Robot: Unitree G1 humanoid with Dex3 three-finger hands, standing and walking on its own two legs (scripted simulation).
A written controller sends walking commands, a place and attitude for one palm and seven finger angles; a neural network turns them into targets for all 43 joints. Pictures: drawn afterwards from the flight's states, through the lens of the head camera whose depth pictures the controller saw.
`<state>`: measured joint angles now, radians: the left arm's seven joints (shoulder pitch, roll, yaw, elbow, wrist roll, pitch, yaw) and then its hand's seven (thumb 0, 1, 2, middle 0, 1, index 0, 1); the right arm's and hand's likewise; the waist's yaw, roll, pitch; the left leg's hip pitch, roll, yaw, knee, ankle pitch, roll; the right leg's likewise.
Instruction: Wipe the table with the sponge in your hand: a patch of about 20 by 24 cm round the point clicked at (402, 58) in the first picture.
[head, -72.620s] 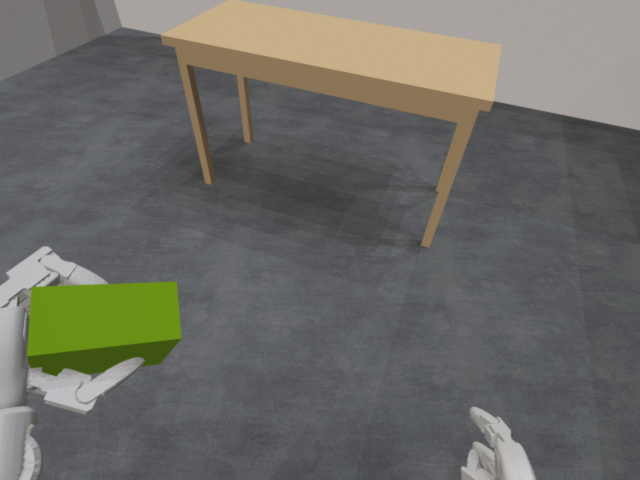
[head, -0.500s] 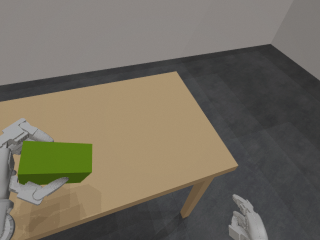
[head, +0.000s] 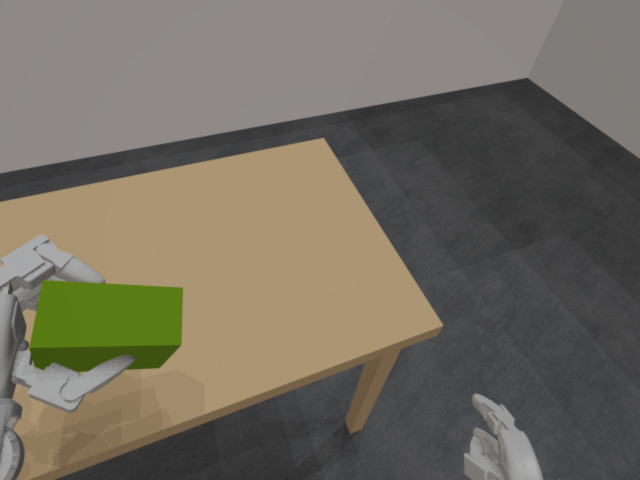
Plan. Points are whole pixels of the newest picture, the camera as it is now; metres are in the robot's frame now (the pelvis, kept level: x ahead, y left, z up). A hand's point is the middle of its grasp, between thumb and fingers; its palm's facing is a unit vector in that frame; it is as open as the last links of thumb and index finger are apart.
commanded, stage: shuffle to correct the standing spot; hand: left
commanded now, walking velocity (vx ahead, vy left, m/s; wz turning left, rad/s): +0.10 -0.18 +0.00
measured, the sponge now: (129, 330) +0.23 +0.21 +0.12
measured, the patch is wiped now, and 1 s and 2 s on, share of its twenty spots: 0.00 0.00 0.00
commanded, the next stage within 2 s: none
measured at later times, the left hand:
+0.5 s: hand (91, 324) +0.22 +0.23 +0.15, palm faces +0.32 -0.87 -0.39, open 9.9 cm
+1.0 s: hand (92, 328) +0.22 +0.22 +0.15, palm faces +0.31 -0.86 -0.40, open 9.9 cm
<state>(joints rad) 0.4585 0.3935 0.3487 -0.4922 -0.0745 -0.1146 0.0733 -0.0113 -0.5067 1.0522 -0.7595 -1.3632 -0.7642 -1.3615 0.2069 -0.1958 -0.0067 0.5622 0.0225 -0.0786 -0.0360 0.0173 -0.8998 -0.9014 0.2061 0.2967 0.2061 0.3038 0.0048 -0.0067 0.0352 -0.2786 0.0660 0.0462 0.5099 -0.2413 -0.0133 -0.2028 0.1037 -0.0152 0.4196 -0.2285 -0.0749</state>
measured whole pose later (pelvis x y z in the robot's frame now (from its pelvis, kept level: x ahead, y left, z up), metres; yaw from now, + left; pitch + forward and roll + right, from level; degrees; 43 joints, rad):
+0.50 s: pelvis +0.00 -0.02 +0.00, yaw +1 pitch +0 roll -1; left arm 0.46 0.40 0.35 -0.51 -0.08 -0.10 0.07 -0.01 -0.51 1.05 -0.76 -1.36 -0.76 -1.36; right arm 0.21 -0.19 -0.01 0.56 0.03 -0.05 -0.04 0.02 -0.90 -0.90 0.20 0.30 0.20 0.30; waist 0.00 -0.01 0.04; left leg -0.27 0.08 0.02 0.54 -0.26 -0.03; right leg -0.19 0.12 -0.03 0.44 -0.25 -0.10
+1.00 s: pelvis +0.00 -0.02 +0.00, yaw +1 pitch +0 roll -1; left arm 0.46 0.40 0.35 -0.52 -0.09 -0.09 0.07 -0.01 -0.51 1.05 -0.76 -1.36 -0.76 -1.36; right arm 0.21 -0.19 0.00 0.56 0.03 -0.05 -0.03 0.02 -0.90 -0.90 0.21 0.30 0.21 0.30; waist 0.00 -0.01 0.04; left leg -0.27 0.08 0.02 0.53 -0.25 -0.04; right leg -0.19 0.12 -0.04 0.44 -0.24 -0.10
